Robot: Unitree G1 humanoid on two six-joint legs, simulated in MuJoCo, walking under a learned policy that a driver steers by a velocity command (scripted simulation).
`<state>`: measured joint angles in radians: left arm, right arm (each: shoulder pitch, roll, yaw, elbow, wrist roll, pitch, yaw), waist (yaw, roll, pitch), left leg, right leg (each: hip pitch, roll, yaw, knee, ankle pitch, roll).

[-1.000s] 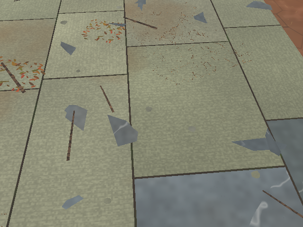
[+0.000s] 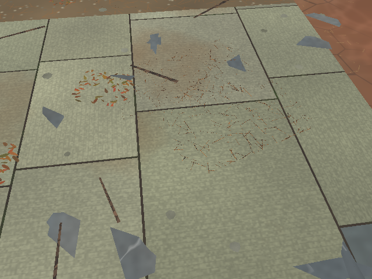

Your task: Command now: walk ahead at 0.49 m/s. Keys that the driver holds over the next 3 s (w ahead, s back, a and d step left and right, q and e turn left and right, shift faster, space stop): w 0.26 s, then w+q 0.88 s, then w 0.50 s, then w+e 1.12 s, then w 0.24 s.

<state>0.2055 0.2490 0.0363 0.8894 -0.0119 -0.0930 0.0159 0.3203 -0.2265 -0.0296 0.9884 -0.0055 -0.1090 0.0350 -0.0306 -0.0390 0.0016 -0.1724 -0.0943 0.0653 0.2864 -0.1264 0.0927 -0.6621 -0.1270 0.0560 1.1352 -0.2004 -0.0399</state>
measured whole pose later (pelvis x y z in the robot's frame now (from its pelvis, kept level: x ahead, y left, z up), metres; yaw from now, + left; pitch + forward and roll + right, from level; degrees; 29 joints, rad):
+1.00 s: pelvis +0.53 +0.02 -0.01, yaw +22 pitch +2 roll +0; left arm 0.20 0.27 0.06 0.85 -0.02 -0.13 0.01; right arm 0.21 -0.27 -0.09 0.79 0.02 -0.06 0.04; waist 0.00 -0.01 0.05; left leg -0.36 -0.10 0.02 0.51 -0.18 0.11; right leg -0.42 -0.07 0.03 1.25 -0.38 -0.01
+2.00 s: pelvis +1.00 +0.27 -0.01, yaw +25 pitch +2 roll +0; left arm 0.36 0.29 0.06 0.84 -0.03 -0.06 0.01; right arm 0.13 -0.24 -0.05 0.72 0.00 -0.10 0.01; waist 0.03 -0.04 0.01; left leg -0.35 0.00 0.04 0.49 -0.18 0.02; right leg -0.42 -0.02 0.06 1.14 -0.41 -0.02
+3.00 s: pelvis +1.53 +0.37 -0.01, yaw -6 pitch +2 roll +1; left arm 0.35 0.29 0.06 0.73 -0.02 -0.04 0.01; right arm 0.15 -0.27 -0.06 0.75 0.00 -0.12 0.03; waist 0.02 -0.03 0.00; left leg -0.38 -0.04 0.01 0.52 -0.17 0.04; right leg -0.35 0.06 0.13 1.12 -0.45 -0.04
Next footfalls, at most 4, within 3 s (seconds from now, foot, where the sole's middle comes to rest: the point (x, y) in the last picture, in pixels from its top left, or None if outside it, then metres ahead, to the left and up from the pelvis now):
0.30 right None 0.34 -0.17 -0.78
0.88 left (159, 259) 0.60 0.11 -0.78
1.36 right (171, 181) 0.94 0.06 -0.78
1.88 left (94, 166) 1.03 0.41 -0.78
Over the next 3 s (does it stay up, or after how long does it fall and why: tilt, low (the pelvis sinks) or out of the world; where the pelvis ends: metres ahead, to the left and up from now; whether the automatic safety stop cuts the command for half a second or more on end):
stays up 1.53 0.37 -0.01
